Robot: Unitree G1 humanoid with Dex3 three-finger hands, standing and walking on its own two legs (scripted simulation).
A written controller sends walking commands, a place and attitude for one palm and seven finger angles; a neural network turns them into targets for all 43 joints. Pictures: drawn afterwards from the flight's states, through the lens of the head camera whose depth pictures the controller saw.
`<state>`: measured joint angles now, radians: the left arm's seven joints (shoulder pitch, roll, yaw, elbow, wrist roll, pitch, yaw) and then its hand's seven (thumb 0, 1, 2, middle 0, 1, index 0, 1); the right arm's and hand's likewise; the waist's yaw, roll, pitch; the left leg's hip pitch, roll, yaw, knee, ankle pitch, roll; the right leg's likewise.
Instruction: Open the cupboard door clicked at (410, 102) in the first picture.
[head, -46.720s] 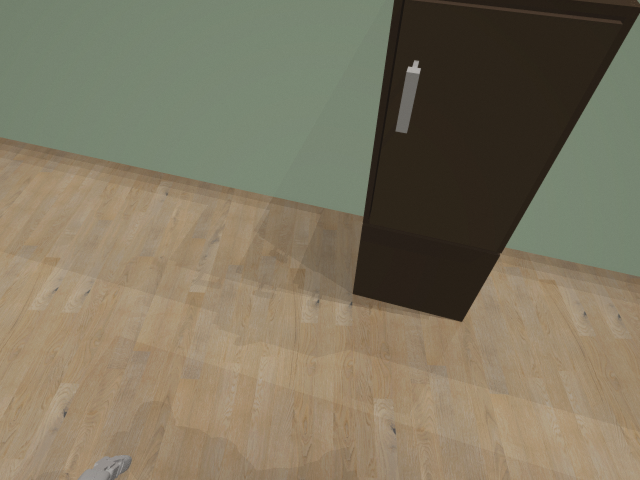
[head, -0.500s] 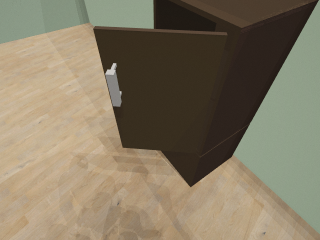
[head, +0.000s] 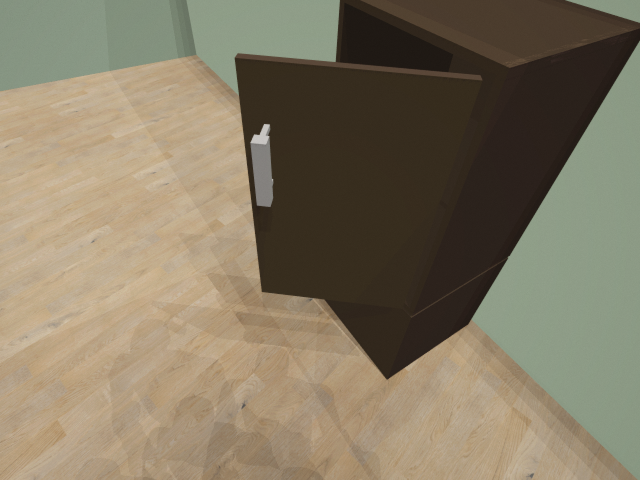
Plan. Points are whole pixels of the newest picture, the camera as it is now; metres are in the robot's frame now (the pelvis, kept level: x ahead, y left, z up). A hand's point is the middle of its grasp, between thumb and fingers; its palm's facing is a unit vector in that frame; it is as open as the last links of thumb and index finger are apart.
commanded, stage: look again from close up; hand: left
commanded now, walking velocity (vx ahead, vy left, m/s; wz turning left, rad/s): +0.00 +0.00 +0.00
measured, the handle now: (265, 165) +0.59 +0.14 +0.07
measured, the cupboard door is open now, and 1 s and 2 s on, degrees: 50 50 50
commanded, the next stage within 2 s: shuffle to correct the standing spot in 0.02 s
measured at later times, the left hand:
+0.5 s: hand out of the picture +0.00 +0.15 -0.18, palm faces +0.05 -0.99 -0.14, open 7.4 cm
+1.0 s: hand out of the picture +0.03 +0.18 -0.17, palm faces +0.02 -0.98 -0.21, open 7.4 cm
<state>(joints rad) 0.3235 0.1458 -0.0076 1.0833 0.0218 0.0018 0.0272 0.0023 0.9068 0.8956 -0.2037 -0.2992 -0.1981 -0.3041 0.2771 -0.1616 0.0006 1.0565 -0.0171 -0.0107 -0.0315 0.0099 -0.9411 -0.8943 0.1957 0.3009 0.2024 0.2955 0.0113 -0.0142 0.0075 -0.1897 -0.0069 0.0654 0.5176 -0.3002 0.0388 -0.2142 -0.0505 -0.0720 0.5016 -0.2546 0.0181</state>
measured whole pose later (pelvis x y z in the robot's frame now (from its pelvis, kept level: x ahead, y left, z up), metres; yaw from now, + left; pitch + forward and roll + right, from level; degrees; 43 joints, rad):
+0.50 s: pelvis +0.03 -0.01 -0.01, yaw +0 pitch +0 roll -1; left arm 0.39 0.15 0.03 1.05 0.03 -0.01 0.01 0.00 0.91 0.90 -0.20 -0.30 -0.20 -0.30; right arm 0.36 -0.15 -0.01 1.09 -0.02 -0.01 -0.03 0.00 -0.91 -0.89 0.20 0.30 0.20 0.30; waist 0.00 -0.01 0.00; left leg -0.25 0.03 0.07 0.64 -0.39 0.03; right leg -0.24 -0.01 -0.08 0.57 -0.33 0.00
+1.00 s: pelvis +0.00 +0.00 +0.00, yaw -1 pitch -1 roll +0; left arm 0.27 0.18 0.02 1.01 0.02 0.02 0.03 0.00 0.91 0.90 -0.20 -0.30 -0.20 -0.30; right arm 0.22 -0.16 -0.02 1.05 -0.01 0.00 -0.04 0.00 -0.94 -0.89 0.20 0.30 0.20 0.30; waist 0.01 -0.01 0.04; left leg -0.21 -0.01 0.11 0.50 -0.28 0.05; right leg -0.23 -0.04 -0.04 0.50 -0.25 0.02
